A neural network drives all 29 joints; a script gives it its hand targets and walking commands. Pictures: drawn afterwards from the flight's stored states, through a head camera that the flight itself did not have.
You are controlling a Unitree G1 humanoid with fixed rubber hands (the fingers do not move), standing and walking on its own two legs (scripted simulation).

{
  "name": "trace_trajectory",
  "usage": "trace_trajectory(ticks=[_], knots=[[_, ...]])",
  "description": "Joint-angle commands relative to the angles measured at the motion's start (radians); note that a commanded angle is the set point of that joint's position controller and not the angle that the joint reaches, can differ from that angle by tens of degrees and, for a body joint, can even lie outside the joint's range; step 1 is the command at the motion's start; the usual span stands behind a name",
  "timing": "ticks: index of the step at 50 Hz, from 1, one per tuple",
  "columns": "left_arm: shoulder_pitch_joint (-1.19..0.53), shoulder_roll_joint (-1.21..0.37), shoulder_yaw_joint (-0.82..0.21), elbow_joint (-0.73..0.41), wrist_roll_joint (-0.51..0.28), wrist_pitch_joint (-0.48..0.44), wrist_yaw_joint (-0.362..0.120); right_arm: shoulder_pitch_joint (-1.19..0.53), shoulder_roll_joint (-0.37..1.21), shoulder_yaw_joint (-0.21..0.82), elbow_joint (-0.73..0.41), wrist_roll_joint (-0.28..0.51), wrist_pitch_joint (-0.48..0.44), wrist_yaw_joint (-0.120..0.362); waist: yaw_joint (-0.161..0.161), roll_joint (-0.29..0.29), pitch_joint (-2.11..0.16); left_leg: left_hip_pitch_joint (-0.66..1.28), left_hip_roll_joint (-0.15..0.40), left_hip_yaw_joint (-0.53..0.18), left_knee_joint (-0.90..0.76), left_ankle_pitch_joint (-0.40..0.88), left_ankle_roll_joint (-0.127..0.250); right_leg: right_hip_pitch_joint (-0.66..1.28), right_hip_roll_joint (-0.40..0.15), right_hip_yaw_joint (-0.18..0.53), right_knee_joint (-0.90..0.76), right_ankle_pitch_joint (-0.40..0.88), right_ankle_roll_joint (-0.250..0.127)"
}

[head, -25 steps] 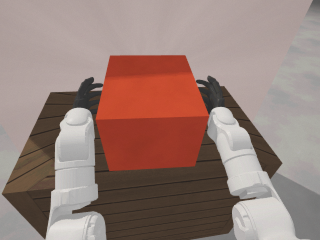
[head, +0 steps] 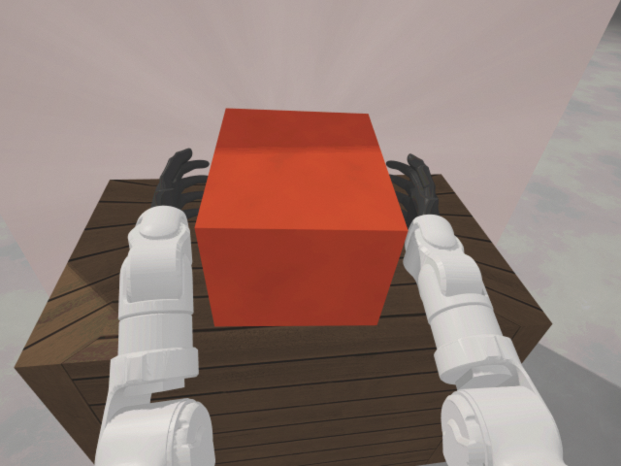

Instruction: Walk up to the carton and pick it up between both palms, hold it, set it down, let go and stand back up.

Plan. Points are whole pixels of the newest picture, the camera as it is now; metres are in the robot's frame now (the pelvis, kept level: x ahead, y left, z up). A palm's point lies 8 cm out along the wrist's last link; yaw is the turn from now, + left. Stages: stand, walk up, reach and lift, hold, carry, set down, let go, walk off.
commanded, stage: set down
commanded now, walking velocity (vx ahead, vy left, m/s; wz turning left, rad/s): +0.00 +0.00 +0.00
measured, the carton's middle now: (297, 211) +0.42 +0.02 +0.14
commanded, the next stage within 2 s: none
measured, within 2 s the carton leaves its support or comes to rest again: neither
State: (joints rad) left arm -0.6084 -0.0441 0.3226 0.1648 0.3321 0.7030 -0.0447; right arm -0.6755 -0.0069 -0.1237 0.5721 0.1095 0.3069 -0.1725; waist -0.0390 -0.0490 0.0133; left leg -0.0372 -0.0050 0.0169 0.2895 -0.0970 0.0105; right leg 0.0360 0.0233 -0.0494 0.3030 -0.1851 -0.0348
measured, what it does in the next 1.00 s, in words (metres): stands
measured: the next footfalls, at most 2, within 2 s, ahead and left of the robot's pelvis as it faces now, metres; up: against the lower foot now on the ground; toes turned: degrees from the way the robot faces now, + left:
none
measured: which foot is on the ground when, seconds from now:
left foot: down 0.00-1.00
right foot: down 0.00-1.00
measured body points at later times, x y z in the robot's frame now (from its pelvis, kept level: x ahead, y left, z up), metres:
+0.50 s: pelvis +0.03 +0.00 +0.00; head +0.02 +0.03 +0.45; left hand +0.41 +0.16 +0.14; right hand +0.40 -0.16 +0.13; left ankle +0.05 +0.11 -0.75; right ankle +0.00 -0.09 -0.75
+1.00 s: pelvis +0.03 +0.00 +0.00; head +0.02 +0.03 +0.45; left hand +0.42 +0.16 +0.11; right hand +0.40 -0.16 +0.11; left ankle +0.05 +0.11 -0.75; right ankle +0.00 -0.09 -0.75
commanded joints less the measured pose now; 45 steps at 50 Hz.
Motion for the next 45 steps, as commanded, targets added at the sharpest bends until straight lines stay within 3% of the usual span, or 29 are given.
trace_trajectory(ticks=[1,2,3,7,10,14,16,19,21,22,23,24,29,31,33,34,35,36,37,39,41,43,44,45], knots=[[-0.708,-0.446,-0.416,-0.030,-0.115,-0.144,-0.159,-0.851,0.476,0.277,-0.265,-0.023,-0.189,0.123,0.014,0.050,-0.346,0.171,-0.013,0.035,-0.042,-0.040,0.004,-0.059,-0.007,-0.043,-0.073,0.012,0.077],[-0.671,-0.445,-0.399,0.006,-0.098,-0.157,-0.164,-0.819,0.473,0.264,-0.248,-0.039,-0.219,0.125,0.018,0.063,-0.335,0.174,-0.005,0.034,-0.039,-0.041,0.000,-0.050,-0.007,-0.042,-0.080,0.011,0.078],[-0.655,-0.443,-0.404,0.027,-0.107,-0.172,-0.166,-0.814,0.454,0.253,-0.242,-0.058,-0.248,0.130,0.020,0.037,-0.344,0.190,-0.007,0.045,-0.028,-0.018,-0.010,-0.052,0.001,-0.055,-0.072,0.024,0.079],[-0.624,-0.465,-0.428,0.036,-0.097,-0.225,-0.169,-0.776,0.447,0.235,-0.219,-0.094,-0.327,0.134,-0.007,0.057,-0.342,0.204,0.003,0.044,-0.015,0.037,-0.019,-0.024,-0.008,-0.052,-0.078,0.086,0.076],[-0.557,-0.453,-0.447,0.033,-0.096,-0.240,-0.171,-0.723,0.427,0.261,-0.215,-0.095,-0.359,0.120,-0.018,0.024,-0.301,0.210,0.001,0.047,-0.012,0.074,-0.016,0.003,-0.002,-0.058,-0.081,0.138,0.082],[-0.590,-0.464,-0.506,-0.029,-0.118,-0.263,-0.151,-0.747,0.449,0.313,-0.301,-0.071,-0.390,0.109,-0.025,0.067,-0.390,0.219,-0.005,0.042,0.020,0.146,-0.035,0.028,-0.004,-0.055,-0.053,0.217,0.087],[-0.608,-0.488,-0.557,-0.090,-0.131,-0.289,-0.142,-0.736,0.461,0.341,-0.330,-0.066,-0.411,0.110,-0.034,0.089,-0.464,0.259,-0.004,0.030,0.055,0.253,-0.055,0.035,0.001,-0.057,-0.033,0.303,0.080],[-0.611,-0.489,-0.574,-0.109,-0.147,-0.327,-0.119,-0.727,0.468,0.386,-0.365,-0.049,-0.434,0.111,-0.016,0.082,-0.542,0.230,0.000,0.019,0.089,0.329,-0.059,0.068,0.005,-0.052,-0.006,0.433,0.079],[-0.556,-0.489,-0.579,-0.131,-0.144,-0.334,-0.115,-0.698,0.505,0.437,-0.371,-0.033,-0.434,0.103,0.019,0.084,-0.567,0.211,-0.005,0.015,0.096,0.374,-0.049,0.124,-0.006,-0.036,0.019,0.559,0.092],[-0.528,-0.487,-0.572,-0.096,-0.138,-0.328,-0.121,-0.689,0.499,0.445,-0.355,-0.032,-0.431,0.098,0.015,0.058,-0.551,0.181,-0.009,0.020,0.081,0.353,-0.047,0.145,-0.007,-0.041,0.024,0.597,0.096],[-0.544,-0.472,-0.555,-0.102,-0.139,-0.331,-0.125,-0.694,0.513,0.463,-0.362,-0.018,-0.424,0.094,0.011,0.066,-0.544,0.166,-0.015,0.026,0.069,0.330,-0.044,0.178,-0.020,-0.035,0.032,0.642,0.106],[-0.517,-0.470,-0.543,-0.091,-0.126,-0.323,-0.130,-0.644,0.507,0.454,-0.336,-0.027,-0.412,0.091,0.001,0.052,-0.498,0.138,-0.016,0.023,0.058,0.314,-0.039,0.188,-0.019,-0.042,0.031,0.636,0.105],[-0.496,-0.470,-0.500,-0.042,-0.122,-0.304,-0.140,-0.625,0.498,0.440,-0.340,-0.028,-0.397,0.100,0.015,0.023,-0.453,0.145,-0.011,0.017,0.043,0.287,-0.029,0.142,-0.003,-0.047,0.011,0.531,0.106],[-0.511,-0.461,-0.496,-0.034,-0.109,-0.311,-0.142,-0.610,0.474,0.416,-0.304,-0.049,-0.398,0.102,0.008,0.024,-0.454,0.159,-0.006,0.018,0.033,0.260,-0.026,0.124,-0.006,-0.041,0.004,0.512,0.107],[-0.512,-0.469,-0.486,-0.035,-0.099,-0.319,-0.139,-0.614,0.462,0.409,-0.292,-0.051,-0.408,0.109,0.021,0.047,-0.455,0.164,-0.004,0.023,0.030,0.251,-0.024,0.107,-0.004,-0.039,-0.005,0.477,0.098],[-0.519,-0.477,-0.515,-0.036,-0.113,-0.327,-0.137,-0.632,0.481,0.409,-0.325,-0.054,-0.422,0.108,0.001,0.056,-0.494,0.188,0.001,0.021,0.044,0.280,-0.031,0.109,-0.003,-0.044,0.009,0.502,0.105],[-0.532,-0.492,-0.514,-0.030,-0.110,-0.339,-0.133,-0.630,0.469,0.401,-0.296,-0.052,-0.430,0.109,0.005,0.080,-0.505,0.196,0.002,0.017,0.059,0.327,-0.037,0.095,0.004,-0.045,0.007,0.507,0.100],[-0.548,-0.491,-0.507,-0.037,-0.120,-0.352,-0.130,-0.631,0.475,0.391,-0.299,-0.073,-0.433,0.109,0.007,0.056,-0.522,0.203,0.002,0.018,0.056,0.324,-0.039,0.092,0.005,-0.043,-0.004,0.498,0.097],[-0.537,-0.490,-0.504,0.003,-0.120,-0.353,-0.129,-0.620,0.475,0.373,-0.287,-0.089,-0.431,0.109,-0.011,0.042,-0.505,0.205,0.002,0.024,0.053,0.320,-0.042,0.077,0.006,-0.051,-0.010,0.501,0.094],[-0.555,-0.496,-0.516,0.003,-0.125,-0.370,-0.128,-0.627,0.482,0.363,-0.284,-0.102,-0.438,0.106,-0.012,0.056,-0.503,0.202,0.004,0.023,0.047,0.319,-0.045,0.080,0.006,-0.049,-0.004,0.486,0.095],[-0.567,-0.497,-0.491,0.069,-0.110,-0.377,-0.126,-0.632,0.491,0.319,-0.244,-0.134,-0.433,0.111,-0.003,0.042,-0.460,0.164,0.009,0.017,0.032,0.230,-0.039,0.060,0.001,-0.055,-0.026,0.401,0.099],[-0.634,-0.503,-0.499,0.066,-0.125,-0.398,-0.123,-0.628,0.484,0.285,-0.189,-0.143,-0.434,0.118,-0.038,0.084,-0.455,0.171,0.005,0.028,0.023,0.169,-0.047,0.022,-0.006,-0.059,-0.025,0.326,0.090],[-0.657,-0.493,-0.491,0.085,-0.125,-0.405,-0.122,-0.658,0.471,0.263,-0.198,-0.154,-0.437,0.124,-0.024,0.062,-0.467,0.174,0.008,0.024,0.019,0.154,-0.036,0.010,-0.007,-0.060,-0.040,0.291,0.083],[-0.669,-0.494,-0.486,0.111,-0.131,-0.413,-0.115,-0.655,0.469,0.253,-0.190,-0.163,-0.443,0.125,-0.029,0.070,-0.481,0.168,0.007,0.031,0.025,0.158,-0.041,0.009,-0.010,-0.061,-0.032,0.319,0.087]])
